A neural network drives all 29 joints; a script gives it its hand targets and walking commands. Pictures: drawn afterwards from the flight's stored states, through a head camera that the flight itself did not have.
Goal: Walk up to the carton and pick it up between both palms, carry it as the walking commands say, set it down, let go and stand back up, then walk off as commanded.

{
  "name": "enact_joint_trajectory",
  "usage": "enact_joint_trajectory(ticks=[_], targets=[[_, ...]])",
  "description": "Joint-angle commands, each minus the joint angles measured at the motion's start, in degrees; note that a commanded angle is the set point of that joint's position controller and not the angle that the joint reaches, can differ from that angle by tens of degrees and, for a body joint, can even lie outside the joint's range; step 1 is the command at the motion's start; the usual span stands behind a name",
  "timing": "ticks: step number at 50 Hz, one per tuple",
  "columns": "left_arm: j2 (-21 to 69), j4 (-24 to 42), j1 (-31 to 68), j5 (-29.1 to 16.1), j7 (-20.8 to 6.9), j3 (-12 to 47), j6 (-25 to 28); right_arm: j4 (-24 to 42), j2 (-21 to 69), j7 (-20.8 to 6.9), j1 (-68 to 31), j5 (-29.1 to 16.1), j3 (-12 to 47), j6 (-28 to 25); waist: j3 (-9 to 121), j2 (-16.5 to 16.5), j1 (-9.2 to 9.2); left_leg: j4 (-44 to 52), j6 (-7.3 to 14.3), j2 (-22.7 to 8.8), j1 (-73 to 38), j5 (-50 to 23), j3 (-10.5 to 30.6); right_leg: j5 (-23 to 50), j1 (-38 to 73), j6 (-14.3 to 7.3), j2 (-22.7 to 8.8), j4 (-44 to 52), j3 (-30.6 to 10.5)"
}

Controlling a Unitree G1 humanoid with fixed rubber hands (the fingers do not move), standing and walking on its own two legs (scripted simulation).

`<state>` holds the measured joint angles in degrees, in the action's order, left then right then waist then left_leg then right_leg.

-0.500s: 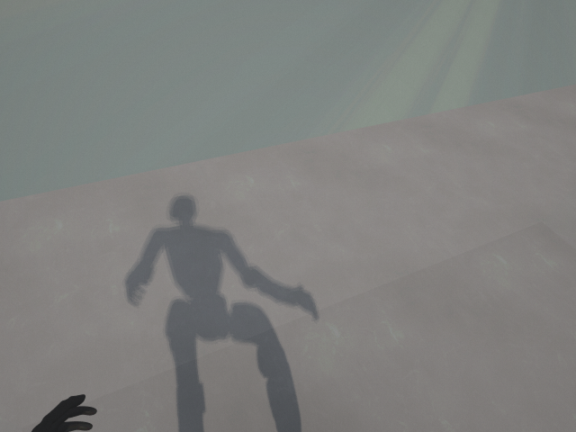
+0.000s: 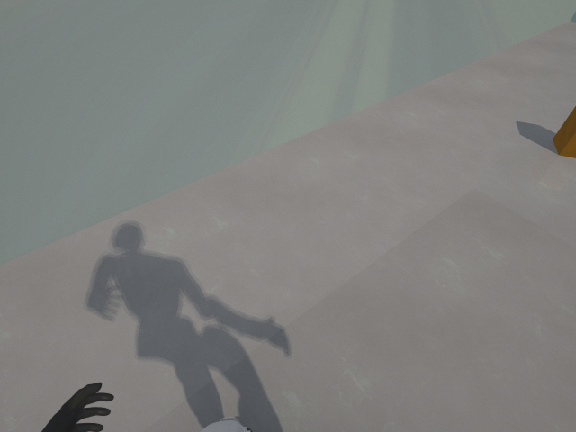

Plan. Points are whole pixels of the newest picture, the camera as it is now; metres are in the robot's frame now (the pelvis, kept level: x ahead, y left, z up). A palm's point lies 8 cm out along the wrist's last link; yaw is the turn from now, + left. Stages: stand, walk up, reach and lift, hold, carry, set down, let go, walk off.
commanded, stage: walk up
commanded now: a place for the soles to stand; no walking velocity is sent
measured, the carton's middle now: out of the picture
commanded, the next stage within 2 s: none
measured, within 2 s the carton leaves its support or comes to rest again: neither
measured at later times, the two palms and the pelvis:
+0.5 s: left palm (223, 222) +0.52 +0.17 -0.06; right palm out of the picture +0.15 -0.45 -0.06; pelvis +0.25 -0.09 +0.00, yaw -16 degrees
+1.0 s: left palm (278, 191) +0.69 +0.07 -0.12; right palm out of the picture +0.46 -0.57 -0.07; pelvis +0.51 -0.22 -0.01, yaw -20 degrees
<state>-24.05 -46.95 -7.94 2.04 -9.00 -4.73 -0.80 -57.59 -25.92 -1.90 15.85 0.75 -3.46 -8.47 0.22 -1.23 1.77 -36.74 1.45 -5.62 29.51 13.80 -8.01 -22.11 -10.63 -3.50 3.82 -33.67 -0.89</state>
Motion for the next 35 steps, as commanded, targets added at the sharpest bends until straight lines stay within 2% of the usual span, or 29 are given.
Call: enact_joint_trajectory(ticks=[1, 2, 3, 4, 5, 6, 7, 8, 11, 12, 13, 14, 15, 16, 17, 18, 19, 22, 23, 24, 25, 26, 27, 28, 29, 30, 32, 34, 35], targets=[[-7.4, 9.36, 12.85, -1.37, 0.94, -2.16, 2.58, 1.62, -25.65, 3.87, 17.73, 1.36, -7.76, -2.45, 4.47, -13.82, -11.6, 29.47, 7.24, -22.57, -37.33, 42.27, 42.64, -3.3, -41.63, 0.62, 0.09, -30.95, -5.2], [-13.63, 7.78, 11.01, -0.22, 1.18, -3.19, 2.41, 3.74, -25.98, 4.5, 9.78, 0.02, -7.14, -2.53, 4.51, -3.39, -8.85, 30.98, 6.92, -24.69, -34.63, 42.43, 44.36, 1.58, -40.09, 1.55, -2.29, -37.32, -9.8], [-14.66, 6.21, 7.99, -0.1, 0.91, -3.13, 2.75, 4.11, -23.99, 4.63, 6.75, -0.72, -6.47, -2.79, 4.86, -0.11, -6.45, 30.65, 6.96, -25.35, -33.06, 37.95, 42.95, 6.39, -39.48, 2.56, -5.07, -39.89, -9.27], [-16.76, 4.13, 5.72, 0.06, 0.49, -4.13, 2.17, 4.85, -22.08, 4.19, 3.03, -0.84, -5.6, -3.0, 7.85, 2.63, -3.97, 27.28, 8.24, -23.85, -31.86, 31.53, 34.97, 7.74, -37.78, 2.97, -8.21, -38.62, -7.63], [-16.38, 4.08, 3.81, 0.12, 0.34, -4.25, 2.0, 6.05, -19.94, 4.56, 1.39, -0.26, -4.79, -2.86, 7.46, 1.98, -2.77, 26.35, 8.3, -22.87, -27.49, 27.99, 28.42, 8.02, -36.37, 3.48, -10.15, -36.56, -6.62], [-15.53, 4.64, 6.2, 0.48, 0.1, -4.77, 1.45, 6.52, -18.84, 4.26, -1.01, 0.19, -4.8, -2.71, 3.27, -1.02, -1.83, 27.72, 11.74, -24.71, -23.59, 28.77, 26.84, 4.56, -35.29, 4.09, -13.11, -32.13, -9.12], [-15.79, 3.64, 6.97, -0.17, -0.2, -4.11, 1.33, 6.45, -18.74, 3.88, -0.62, -0.19, -4.15, -2.54, 3.34, -1.05, -2.24, 28.48, 11.11, -21.82, -20.32, 25.77, 20.66, 3.78, -32.22, 4.66, -12.69, -27.81, -8.18], [-13.79, 4.18, 9.67, -0.3, -0.87, -3.94, 1.03, 6.72, -19.01, 3.77, -2.31, 0.77, -4.22, -2.41, -1.21, -4.36, -2.93, 29.91, 11.93, -22.59, -18.18, 28.25, 18.32, 2.15, -34.42, 4.36, -13.79, -23.74, -7.65], [-14.33, 2.03, 11.35, 0.09, -2.05, -4.47, 0.58, 4.96, -20.23, 3.07, -0.25, 0.09, -4.82, -2.94, -3.42, -2.12, -3.48, 32.24, 10.43, -19.61, -16.61, 21.8, 9.56, 11.45, -31.82, 6.43, -13.92, -19.09, -3.4], [-12.97, 1.54, 9.17, -0.64, -2.17, -3.63, 0.47, 4.87, -19.85, 2.81, -0.9, 0.0, -4.74, -3.02, -1.1, -4.9, -2.58, 32.14, 8.73, -16.41, -19.07, 15.39, 2.12, 14.76, -31.06, 6.06, -13.64, -15.77, -2.83], [-12.28, 0.59, 10.6, -0.02, -2.37, -3.52, 0.1, 4.17, -20.13, 2.58, -1.45, 0.55, -5.43, -2.65, 0.71, -5.76, -3.05, 31.68, 7.27, -15.59, -23.26, 14.1, 2.13, 15.17, -31.75, 6.05, -13.24, -15.42, -1.77], [-12.59, -0.16, 11.46, -0.16, -2.49, -3.67, 0.03, 3.72, -20.55, 2.61, -0.57, 0.18, -5.63, -2.66, -0.31, -5.07, -3.15, 31.57, 6.12, -14.91, -20.28, 10.98, -1.29, 17.88, -29.16, 5.96, -13.98, -14.34, -1.22], [-12.98, 0.05, 14.51, -0.25, -2.66, -3.53, -0.03, 4.02, -20.17, 2.49, -0.28, 0.33, -5.53, -2.64, 0.25, -3.01, -4.27, 32.13, 5.76, -14.47, -22.07, 9.14, -2.59, 19.37, -28.58, 6.01, -13.27, -13.16, 0.51], [-11.63, 0.21, 14.34, -0.95, -2.69, -3.35, 0.02, 3.26, -21.32, 2.2, -0.98, 0.28, -5.74, -2.32, -0.12, -6.55, -3.38, 30.75, 6.82, -12.34, -21.56, 7.62, -5.02, 19.98, -26.74, 5.52, -13.47, -11.53, 1.01], [-11.91, -0.4, 15.27, -1.01, -2.62, -3.21, 0.5, 3.37, -20.27, 2.16, -2.05, -0.21, -5.47, -1.98, -1.23, -4.5, -3.03, 30.85, 7.6, -12.04, -21.06, 5.96, -7.24, 20.79, -26.67, 5.44, -12.7, -10.49, 2.1], [-11.97, -0.18, 16.15, -0.41, -2.51, -3.76, 0.77, 2.84, -20.03, 2.27, -2.12, -0.15, -5.95, -1.89, -1.83, -3.27, -2.51, 29.64, 7.48, -13.56, -22.94, 1.59, -6.73, 19.88, -24.44, 4.95, -13.65, -9.23, 2.47], [-11.07, -0.43, 17.75, -0.76, -2.23, -3.06, 1.21, 2.53, -19.4, 2.11, -0.42, -0.63, -5.36, -1.71, -1.91, -1.97, -3.81, 27.71, 8.11, -12.52, -26.38, -4.0, -8.35, 18.49, -25.55, 4.4, -12.26, -4.71, 3.48], [-10.4, 1.34, 22.83, -0.95, -1.75, -2.58, 1.0, 2.67, -21.48, 2.43, 0.89, -0.6, -5.56, -0.78, 1.13, -2.39, -4.53, 20.8, 8.94, -15.9, -34.74, -14.37, -6.9, 11.03, -23.85, 1.43, -9.98, 1.87, 4.84], [-10.53, -0.08, 20.36, -0.8, -1.2, -2.89, 1.34, 2.22, -21.82, 2.51, 0.42, -1.01, -5.75, -0.55, 1.39, -4.0, -3.46, 18.08, 9.12, -15.9, -34.32, -15.07, -7.38, 10.7, -22.09, 0.03, -8.63, 3.19, 6.05], [-11.64, -0.86, 16.28, -1.24, -0.79, -3.68, 1.19, 2.89, -22.28, 2.09, -1.64, -0.74, -5.91, 0.27, 4.06, -5.52, -0.63, 11.58, 8.42, -14.63, -33.32, -19.21, -8.04, 4.36, -16.15, -0.84, -6.89, 5.22, 6.32], [-14.32, -4.4, 6.75, -0.53, 0.26, -4.4, 1.44, 3.66, -20.2, 2.17, -4.16, -0.66, -5.49, 0.29, 7.46, 0.28, 5.5, -4.53, 6.44, -12.11, -25.12, -19.5, -9.54, 2.91, -2.92, -3.5, -4.59, 8.22, 4.19], [-20.12, -6.65, -3.41, -0.36, 1.49, -6.74, 1.79, 5.18, -15.66, 1.97, -1.56, -1.35, -3.59, -0.13, 14.09, 13.76, 8.87, -24.12, 3.17, -6.04, -6.24, -12.37, -10.36, -5.16, 16.84, -8.33, -12.31, 8.92, -11.21], [-25.23, -5.36, -3.02, -1.52, 2.69, -7.97, 1.85, 6.4, -14.64, 1.7, -2.34, -2.48, -2.35, -0.58, 12.54, 21.17, 8.3, -33.65, 1.41, 2.14, 15.79, 14.12, -3.8, -11.08, 28.19, -15.31, -21.2, 15.69, -30.14], [-24.45, -4.24, -3.87, -3.17, 3.1, -7.07, 1.55, 6.75, -17.77, 2.25, -6.39, -2.32, -2.69, -0.8, 10.78, 14.33, 8.62, -35.67, 1.9, -0.74, 19.07, 15.68, 2.85, -6.52, 27.64, -15.68, -22.55, 16.91, -30.22], [-21.3, -3.69, -1.43, -3.44, 3.77, -6.27, 1.6, 4.32, -17.3, 2.0, -5.29, -2.49, -2.66, -0.62, 9.88, 7.21, 6.48, -32.59, 2.78, -3.02, 16.06, 11.37, 4.19, -0.4, 23.72, -12.64, -21.66, 15.73, -22.6], [-18.67, -3.6, 1.59, -3.26, 3.95, -5.98, 1.69, 4.0, -15.94, 1.73, -2.46, -2.48, -2.3, -0.83, 7.26, 4.9, 4.7, -28.76, 2.73, -3.46, 13.72, 7.83, 4.42, 6.73, 19.21, -9.99, -19.34, 15.01, -17.05], [-16.62, -2.05, 2.52, -1.94, 4.01, -4.77, 2.83, 2.91, -16.21, 1.48, 0.83, -1.29, -3.05, 0.1, 2.99, 7.66, 0.58, -22.97, 1.63, -3.86, 6.35, 7.56, 5.28, 4.11, 5.14, -8.04, -17.14, 17.85, -14.29], [-15.84, 0.12, 5.95, -1.24, 3.75, -4.75, 3.63, 2.02, -16.13, 1.12, 1.45, -1.49, -2.71, 0.47, 3.51, 14.31, -0.53, -15.54, 0.16, -3.53, 1.3, 6.16, 5.71, -1.34, -0.84, -8.38, -16.39, 19.91, -9.36], [-16.92, 1.36, 6.57, -0.51, 3.68, -4.78, 3.99, 2.03, -15.53, 0.84, 0.14, -0.84, -2.66, 0.87, 2.95, 15.82, -0.64, -14.05, -0.49, -3.71, 0.52, 5.56, 5.51, -4.36, -2.66, -9.33, -15.85, 20.28, -9.71]])
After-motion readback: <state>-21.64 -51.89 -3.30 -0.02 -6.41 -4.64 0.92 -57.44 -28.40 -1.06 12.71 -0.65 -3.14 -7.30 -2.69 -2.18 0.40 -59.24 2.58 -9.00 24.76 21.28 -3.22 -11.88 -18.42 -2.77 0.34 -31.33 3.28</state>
